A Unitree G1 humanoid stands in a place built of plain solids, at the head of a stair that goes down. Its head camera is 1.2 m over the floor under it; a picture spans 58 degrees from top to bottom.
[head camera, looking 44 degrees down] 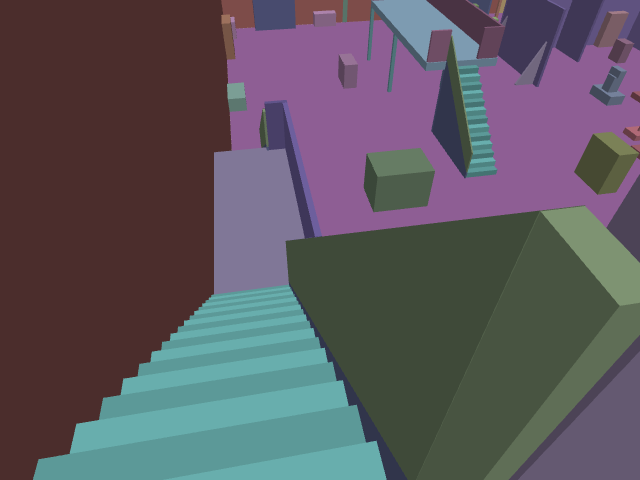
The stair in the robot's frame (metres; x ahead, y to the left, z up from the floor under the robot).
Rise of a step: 0.21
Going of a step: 0.22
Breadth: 1.16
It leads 10 degrees to the left of straight ahead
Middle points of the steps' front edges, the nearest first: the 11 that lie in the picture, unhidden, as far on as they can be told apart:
0.67 0.43 -0.43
0.88 0.47 -0.64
1.10 0.50 -0.85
1.32 0.54 -1.07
1.54 0.58 -1.28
1.75 0.62 -1.49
1.97 0.66 -1.71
2.19 0.69 -1.92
2.41 0.73 -2.13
2.62 0.77 -2.35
2.84 0.81 -2.56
